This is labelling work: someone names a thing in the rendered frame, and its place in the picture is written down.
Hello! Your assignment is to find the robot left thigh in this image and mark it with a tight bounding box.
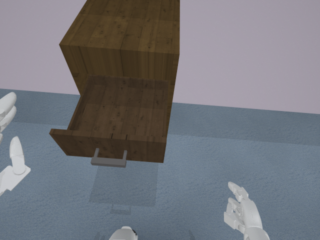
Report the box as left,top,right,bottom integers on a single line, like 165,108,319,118
109,228,138,240

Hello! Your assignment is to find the robot right forearm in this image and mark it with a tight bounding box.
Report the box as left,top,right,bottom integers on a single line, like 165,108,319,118
243,227,270,240

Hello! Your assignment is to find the left robot hand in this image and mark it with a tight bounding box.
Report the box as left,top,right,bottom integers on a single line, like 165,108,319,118
0,92,31,196

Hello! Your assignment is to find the left robot shin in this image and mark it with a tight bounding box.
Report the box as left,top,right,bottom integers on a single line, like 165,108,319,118
121,226,132,230

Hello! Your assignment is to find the handle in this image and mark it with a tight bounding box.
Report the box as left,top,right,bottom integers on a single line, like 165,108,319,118
90,148,127,168

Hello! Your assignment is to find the drawer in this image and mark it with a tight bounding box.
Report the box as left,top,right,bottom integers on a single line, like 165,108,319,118
49,74,169,163

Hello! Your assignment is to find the right robot hand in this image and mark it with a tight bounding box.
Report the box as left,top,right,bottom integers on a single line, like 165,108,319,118
224,181,263,235

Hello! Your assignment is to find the cabinet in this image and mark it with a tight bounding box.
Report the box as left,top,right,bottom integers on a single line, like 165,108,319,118
59,0,180,138

